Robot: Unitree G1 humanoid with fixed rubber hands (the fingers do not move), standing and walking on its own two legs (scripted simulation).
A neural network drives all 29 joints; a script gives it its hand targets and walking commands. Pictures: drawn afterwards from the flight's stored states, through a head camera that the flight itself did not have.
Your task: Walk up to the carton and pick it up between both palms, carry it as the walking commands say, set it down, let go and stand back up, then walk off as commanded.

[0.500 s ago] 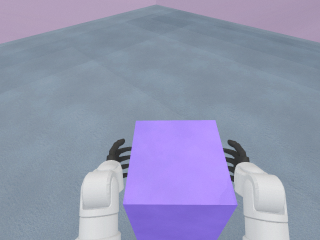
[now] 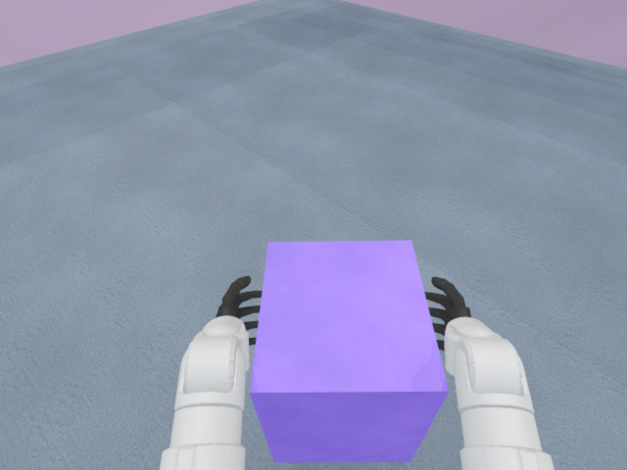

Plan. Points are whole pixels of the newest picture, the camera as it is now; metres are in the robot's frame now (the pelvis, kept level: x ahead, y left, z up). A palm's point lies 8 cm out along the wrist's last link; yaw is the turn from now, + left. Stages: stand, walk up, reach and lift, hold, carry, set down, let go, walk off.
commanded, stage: hold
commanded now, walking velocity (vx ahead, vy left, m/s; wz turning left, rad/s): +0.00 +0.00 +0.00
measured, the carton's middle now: (340, 354) +0.29 +0.01 -0.03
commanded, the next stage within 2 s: set down in 0.14 s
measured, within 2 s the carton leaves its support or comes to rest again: neither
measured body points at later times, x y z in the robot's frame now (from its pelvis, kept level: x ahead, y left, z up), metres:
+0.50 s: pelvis -0.01 -0.01 -0.01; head -0.04 +0.00 +0.44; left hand +0.31 +0.15 +0.01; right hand +0.32 -0.14 +0.01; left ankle +0.06 +0.08 -0.74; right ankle +0.01 -0.10 -0.74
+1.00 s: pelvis -0.02 -0.02 -0.04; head +0.09 +0.00 +0.40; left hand +0.32 +0.16 -0.09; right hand +0.34 -0.13 -0.09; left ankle +0.06 +0.08 -0.74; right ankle +0.01 -0.10 -0.74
